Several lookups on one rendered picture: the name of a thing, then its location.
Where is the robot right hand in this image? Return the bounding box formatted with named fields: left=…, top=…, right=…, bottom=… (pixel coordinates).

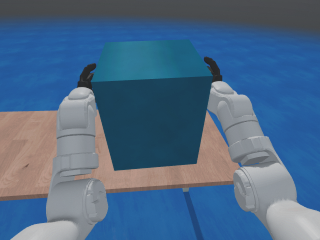
left=204, top=56, right=222, bottom=83

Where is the carton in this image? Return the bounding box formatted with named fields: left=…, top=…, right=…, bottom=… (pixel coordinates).
left=91, top=39, right=213, bottom=171

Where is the left robot forearm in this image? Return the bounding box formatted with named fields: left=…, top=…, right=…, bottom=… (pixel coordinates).
left=46, top=87, right=99, bottom=219

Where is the robot right upper arm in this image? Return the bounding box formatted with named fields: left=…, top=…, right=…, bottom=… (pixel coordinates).
left=233, top=161, right=320, bottom=240

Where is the robot left upper arm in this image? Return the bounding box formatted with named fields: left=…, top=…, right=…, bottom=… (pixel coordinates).
left=10, top=178, right=108, bottom=240

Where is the right robot forearm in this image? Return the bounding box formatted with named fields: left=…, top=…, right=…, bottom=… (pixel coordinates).
left=207, top=81, right=297, bottom=198

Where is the robot left hand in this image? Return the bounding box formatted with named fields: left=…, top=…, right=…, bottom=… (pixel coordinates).
left=77, top=63, right=97, bottom=102

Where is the table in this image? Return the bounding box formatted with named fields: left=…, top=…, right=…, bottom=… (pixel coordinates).
left=0, top=109, right=240, bottom=201

